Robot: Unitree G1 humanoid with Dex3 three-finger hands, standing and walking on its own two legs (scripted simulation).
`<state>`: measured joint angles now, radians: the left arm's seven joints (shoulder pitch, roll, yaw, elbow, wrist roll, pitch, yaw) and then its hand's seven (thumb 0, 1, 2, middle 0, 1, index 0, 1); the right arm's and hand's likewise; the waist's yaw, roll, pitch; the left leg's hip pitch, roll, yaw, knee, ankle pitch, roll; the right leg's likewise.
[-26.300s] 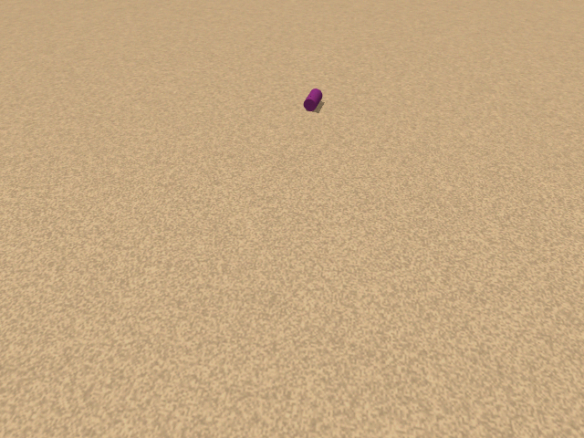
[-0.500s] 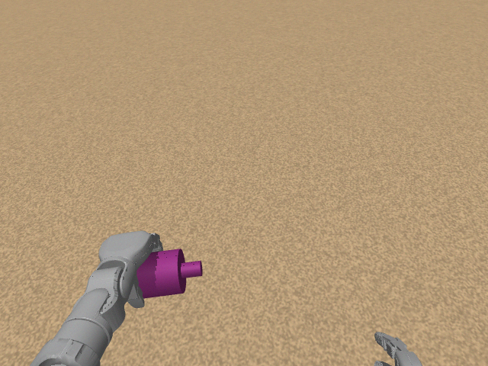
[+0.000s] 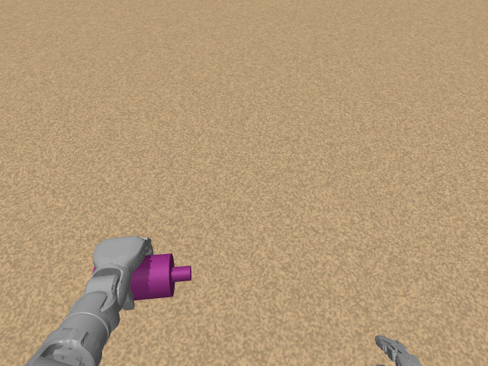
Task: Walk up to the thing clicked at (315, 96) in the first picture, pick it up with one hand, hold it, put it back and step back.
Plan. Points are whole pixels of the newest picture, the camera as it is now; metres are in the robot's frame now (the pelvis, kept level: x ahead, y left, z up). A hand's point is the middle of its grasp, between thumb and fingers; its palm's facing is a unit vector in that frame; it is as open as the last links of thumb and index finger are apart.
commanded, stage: crouch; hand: left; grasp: from above
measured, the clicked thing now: (146, 277) +0.31 +0.20 -0.13
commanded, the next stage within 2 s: lower in 1.52 s
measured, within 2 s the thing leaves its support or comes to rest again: neither
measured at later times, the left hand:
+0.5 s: hand (154, 282) +0.37 +0.24 -0.34, palm faces -0.44 -0.02 -0.90, open 10.9 cm
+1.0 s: hand (161, 290) +0.39 +0.26 -0.49, palm faces -0.44 -0.05 -0.90, open 10.9 cm
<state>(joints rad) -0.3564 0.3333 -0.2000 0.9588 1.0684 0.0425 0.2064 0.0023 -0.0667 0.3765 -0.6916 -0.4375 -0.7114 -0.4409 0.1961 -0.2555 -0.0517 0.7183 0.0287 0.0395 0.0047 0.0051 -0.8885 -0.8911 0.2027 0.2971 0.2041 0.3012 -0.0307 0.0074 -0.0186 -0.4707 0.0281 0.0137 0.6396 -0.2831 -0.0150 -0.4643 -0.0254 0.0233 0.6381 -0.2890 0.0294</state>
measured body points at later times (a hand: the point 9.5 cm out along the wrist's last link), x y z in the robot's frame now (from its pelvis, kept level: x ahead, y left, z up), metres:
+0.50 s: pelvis -0.04 +0.01 -0.21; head +0.14 +0.01 +0.20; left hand +0.39 +0.24 -0.29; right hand -0.01 -0.26 -0.34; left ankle +0.02 +0.13 -0.72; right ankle +0.02 -0.14 -0.72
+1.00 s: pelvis -0.06 +0.00 -0.33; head +0.17 +0.04 +0.06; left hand +0.41 +0.26 -0.44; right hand +0.01 -0.28 -0.45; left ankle +0.02 +0.13 -0.72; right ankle +0.02 -0.14 -0.72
